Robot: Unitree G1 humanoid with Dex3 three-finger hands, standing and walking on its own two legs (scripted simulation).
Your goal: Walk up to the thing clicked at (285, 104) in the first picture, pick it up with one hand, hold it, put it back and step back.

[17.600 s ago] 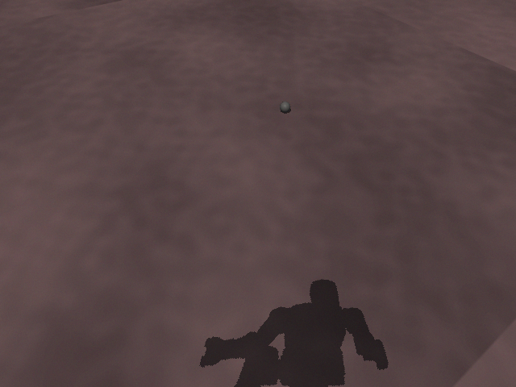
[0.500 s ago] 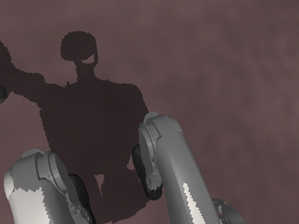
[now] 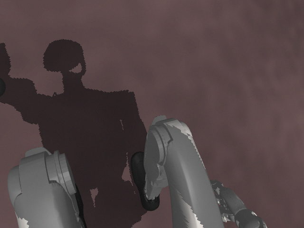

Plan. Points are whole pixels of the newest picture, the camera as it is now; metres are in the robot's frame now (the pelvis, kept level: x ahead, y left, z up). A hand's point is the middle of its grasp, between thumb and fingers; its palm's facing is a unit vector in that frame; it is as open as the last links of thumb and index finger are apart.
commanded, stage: rest palm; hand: left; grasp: from above
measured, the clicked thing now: out of the picture +0.50 +0.29 -0.28
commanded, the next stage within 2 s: close in 1.02 s
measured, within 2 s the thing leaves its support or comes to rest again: neither
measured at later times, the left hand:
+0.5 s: hand out of the picture +0.48 +0.30 -0.23, palm faces -0.49 -0.14 -0.86, open 14.1 cm
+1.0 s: hand out of the picture +0.49 +0.30 -0.25, palm faces -0.44 -0.12 -0.89, open 13.9 cm
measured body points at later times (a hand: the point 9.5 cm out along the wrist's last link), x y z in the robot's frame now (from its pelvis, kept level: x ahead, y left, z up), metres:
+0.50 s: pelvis +0.00 -0.01 -0.01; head +0.29 +0.08 +0.33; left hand +0.50 +0.30 -0.18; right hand +0.00 -0.27 -0.07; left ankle +0.07 +0.12 -0.28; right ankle +0.11 -0.13 -0.28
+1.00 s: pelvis +0.00 +0.00 -0.01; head +0.29 +0.10 +0.31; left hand +0.51 +0.30 -0.20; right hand +0.03 -0.26 -0.07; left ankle +0.07 +0.12 -0.28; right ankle +0.11 -0.13 -0.28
